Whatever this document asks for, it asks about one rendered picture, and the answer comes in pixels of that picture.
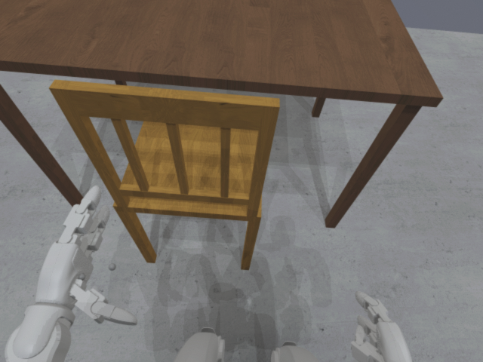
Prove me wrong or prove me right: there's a robot left hand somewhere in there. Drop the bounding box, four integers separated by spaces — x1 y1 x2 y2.
35 186 137 325

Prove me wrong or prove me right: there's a chair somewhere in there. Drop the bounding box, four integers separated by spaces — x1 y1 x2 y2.
49 80 280 270

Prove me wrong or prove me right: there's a right robot shin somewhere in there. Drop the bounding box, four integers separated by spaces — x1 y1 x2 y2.
281 341 297 347

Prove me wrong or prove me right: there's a robot right thigh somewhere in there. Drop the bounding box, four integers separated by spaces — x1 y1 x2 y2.
271 345 320 362

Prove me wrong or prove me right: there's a robot right hand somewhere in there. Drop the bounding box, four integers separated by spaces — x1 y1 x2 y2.
351 291 412 362

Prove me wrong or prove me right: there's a left robot forearm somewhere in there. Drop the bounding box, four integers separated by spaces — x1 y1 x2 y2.
5 302 75 362

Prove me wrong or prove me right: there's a table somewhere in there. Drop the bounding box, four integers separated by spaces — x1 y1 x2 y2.
0 0 443 228

